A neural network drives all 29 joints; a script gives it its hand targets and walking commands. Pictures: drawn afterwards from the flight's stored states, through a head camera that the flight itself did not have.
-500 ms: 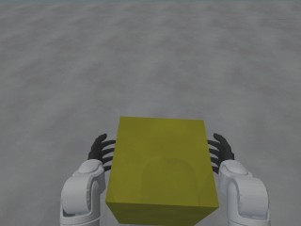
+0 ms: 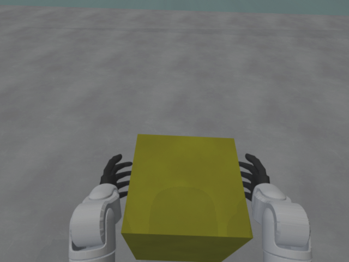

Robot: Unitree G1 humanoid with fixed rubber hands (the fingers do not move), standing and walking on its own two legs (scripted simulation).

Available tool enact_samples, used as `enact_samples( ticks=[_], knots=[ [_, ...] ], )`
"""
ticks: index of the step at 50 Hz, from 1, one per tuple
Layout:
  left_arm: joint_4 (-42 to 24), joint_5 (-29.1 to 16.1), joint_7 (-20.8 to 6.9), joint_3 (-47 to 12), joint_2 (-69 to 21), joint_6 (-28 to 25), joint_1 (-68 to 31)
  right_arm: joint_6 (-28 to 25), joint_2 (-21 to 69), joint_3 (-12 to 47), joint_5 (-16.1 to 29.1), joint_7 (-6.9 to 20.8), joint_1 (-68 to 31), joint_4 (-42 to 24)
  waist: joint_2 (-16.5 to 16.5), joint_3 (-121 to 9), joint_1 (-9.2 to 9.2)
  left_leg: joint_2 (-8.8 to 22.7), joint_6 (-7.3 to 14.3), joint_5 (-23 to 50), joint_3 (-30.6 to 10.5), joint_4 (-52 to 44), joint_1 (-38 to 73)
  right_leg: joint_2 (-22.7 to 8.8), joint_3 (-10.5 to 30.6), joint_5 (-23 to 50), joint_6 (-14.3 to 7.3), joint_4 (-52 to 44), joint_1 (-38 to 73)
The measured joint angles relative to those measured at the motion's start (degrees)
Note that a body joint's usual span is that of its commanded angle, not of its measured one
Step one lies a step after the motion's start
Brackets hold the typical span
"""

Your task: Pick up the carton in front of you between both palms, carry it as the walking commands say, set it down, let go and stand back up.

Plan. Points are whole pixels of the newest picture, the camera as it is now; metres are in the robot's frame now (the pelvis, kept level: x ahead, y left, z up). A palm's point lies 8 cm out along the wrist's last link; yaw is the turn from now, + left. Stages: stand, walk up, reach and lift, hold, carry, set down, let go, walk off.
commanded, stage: carry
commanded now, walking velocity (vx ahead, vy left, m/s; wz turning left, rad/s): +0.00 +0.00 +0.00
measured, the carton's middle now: (181, 202) +0.28 +0.00 +0.01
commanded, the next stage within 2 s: none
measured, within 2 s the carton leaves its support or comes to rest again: neither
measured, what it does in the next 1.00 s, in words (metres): walks ahead: right foot, then left foot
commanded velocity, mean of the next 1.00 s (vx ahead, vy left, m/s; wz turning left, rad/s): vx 0.00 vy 0.00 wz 0.00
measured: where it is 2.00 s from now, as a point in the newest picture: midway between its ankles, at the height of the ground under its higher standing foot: outside the picture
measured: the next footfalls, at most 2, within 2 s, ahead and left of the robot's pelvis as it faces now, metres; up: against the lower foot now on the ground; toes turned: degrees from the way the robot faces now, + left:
right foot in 0.08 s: +0.23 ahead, -0.11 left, +0.00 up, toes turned -4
left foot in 0.42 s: +0.31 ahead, +0.11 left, +0.00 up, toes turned -16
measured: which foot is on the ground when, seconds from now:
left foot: down 0.00-0.10, up 0.12-0.40, down 0.42-1.00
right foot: up 0.00-0.06, down 0.08-1.00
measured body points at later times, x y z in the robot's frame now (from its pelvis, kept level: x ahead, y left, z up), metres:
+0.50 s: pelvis +0.23 -0.01 +0.00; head +0.22 -0.01 +0.45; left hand +0.51 +0.15 +0.08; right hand +0.51 -0.16 +0.09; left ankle +0.27 +0.10 -0.74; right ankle +0.19 -0.11 -0.74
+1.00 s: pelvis +0.26 +0.00 -0.01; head +0.24 +0.00 +0.44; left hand +0.54 +0.15 +0.05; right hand +0.54 -0.15 +0.05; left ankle +0.27 +0.10 -0.74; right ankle +0.19 -0.11 -0.74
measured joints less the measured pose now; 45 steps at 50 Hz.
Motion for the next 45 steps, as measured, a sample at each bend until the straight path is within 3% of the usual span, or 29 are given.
enact_samples(
  ticks=[3,5,6,8,9,11,16,21,24,28,36,45],
  knots=[
    [1.07,-0.11,-0.05,0.32,-0.03,0.41,-0.41,0.66,0.02,-0.02,-0.56,0.08,-0.19,0.62,0.47,-0.06,0.09,1.01,-1.95,-6.25,-0.43,5.16,2.8,1.56,-2.69,2.25,-0.83,-5.77,4.46],
    [3.81,0.04,-0.18,0.06,-0.17,-0.53,-1.28,0.63,-0.1,-1.1,-0.81,0.21,-0.56,1.74,2.45,0.61,0.7,3.85,-2.4,-9.14,-1.31,19.22,-1.38,2.87,-4.28,0.6,-4.4,-3.4,5.53],
    [5.4,0.09,-0.23,0.07,-0.25,-0.96,-1.85,0.57,-0.01,-1.73,-0.96,0.24,-0.66,2.42,2.72,1.43,1.03,3.76,-2.47,-9.69,-3.56,29.21,-5.81,2.83,-4.49,-1.66,-5.14,-1.89,5.65],
    [7.03,0.13,-0.2,0.07,-0.32,-1.49,-2.12,0.34,0.04,-1.9,-1.29,0.06,-0.58,3.33,2.35,3.57,1.15,1.72,-1.79,-10.88,-6.88,44.52,-14.49,2.34,-4.38,-3.53,-4.77,-3.0,7.62],
    [7.1,0.04,-0.21,0.12,-0.29,-1.72,-1.83,0.18,0.0,-1.68,-1.32,0.02,-0.44,3.47,2.12,4.51,1.13,1.08,-1.3,-10.34,-7.29,47.78,-17.96,2.17,-4.31,-3.24,-3.98,-4.67,8.98],
    [6.29,-0.25,-0.24,0.26,-0.18,-2.32,-0.92,-0.34,-0.04,-0.95,-1.2,-0.14,-0.18,3.27,1.76,5.94,1.09,0.82,-0.73,-7.97,-6.98,45.69,-22.69,2.19,-4.1,-2.65,-4.16,-8.42,11.76],
    [3.41,-0.8,-0.55,0.4,0.02,-4.33,0.62,-2.14,-0.05,0.61,-1.04,-0.43,0.41,1.25,1.8,6.83,0.78,0.92,-1.03,-2.46,-5.8,27.04,-26.66,2.42,-3.34,-3.33,-3.69,-12.85,16.63],
    [1.19,-1.01,-0.69,-0.25,0.08,-4.13,1.17,-1.69,-0.16,0.94,-0.48,-0.82,1.33,-1.67,2.62,4.91,0.22,1.73,-1.46,14.45,-3.04,11.55,-22.23,3.4,-3.1,-8.9,-2.06,-9.12,20.15],
    [1.44,-0.65,-0.75,0.18,0.07,-2.77,0.51,-1.17,-0.12,0.92,-0.44,-0.81,1.04,-0.77,-0.07,2.38,0.32,0.87,0.96,9.86,-1.86,12.41,-19.89,2.07,-2.23,-11.9,-0.83,-5.41,21.06],
    [3.25,0.4,-0.58,0.7,-0.03,-0.61,-0.47,-0.12,0.06,-0.03,-0.82,-0.1,-0.58,2.87,-2.03,-0.71,0.73,0.31,1.28,6.02,-0.93,14.16,-18.94,1.22,-1.24,-15.38,0.09,-4.72,22.26],
    [6.59,1.08,-0.56,1.01,-0.19,-0.43,-1.68,-0.43,0.13,-1.05,-1.39,0.44,-1.11,6.03,-1.28,-1.27,0.65,0.25,1.7,2.59,-0.19,17.12,-19.27,0.65,-0.32,-17.35,1.19,-3.37,22.35],
    [10.87,2.17,-1.32,0.11,-0.01,-5.59,-0.24,-5.19,-0.1,-0.32,-2.59,0.85,0.56,9.65,-0.46,-0.41,0.01,0.66,1.79,1.46,-0.12,19.11,-19.99,0.66,-0.18,-18.12,1.2,-1.99,21.85]
  ],
)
